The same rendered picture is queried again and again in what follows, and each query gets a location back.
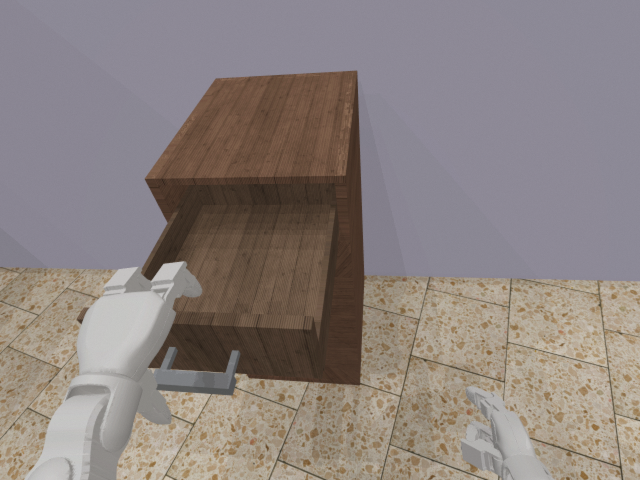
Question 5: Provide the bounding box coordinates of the robot right forearm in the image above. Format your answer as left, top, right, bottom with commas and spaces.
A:
501, 455, 555, 480

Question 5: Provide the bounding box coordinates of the cabinet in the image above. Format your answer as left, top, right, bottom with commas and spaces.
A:
145, 71, 364, 385

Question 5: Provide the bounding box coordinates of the handle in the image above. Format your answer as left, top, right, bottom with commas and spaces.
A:
153, 347, 240, 396

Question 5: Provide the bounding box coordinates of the left robot hand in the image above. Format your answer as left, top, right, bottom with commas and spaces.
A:
77, 261, 202, 425

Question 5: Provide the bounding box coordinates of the robot left forearm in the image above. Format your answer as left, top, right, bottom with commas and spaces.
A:
24, 372, 143, 480

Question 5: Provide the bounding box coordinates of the right robot hand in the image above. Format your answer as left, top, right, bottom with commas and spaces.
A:
460, 386, 537, 478

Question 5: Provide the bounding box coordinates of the drawer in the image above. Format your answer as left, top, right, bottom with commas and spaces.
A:
76, 183, 339, 379

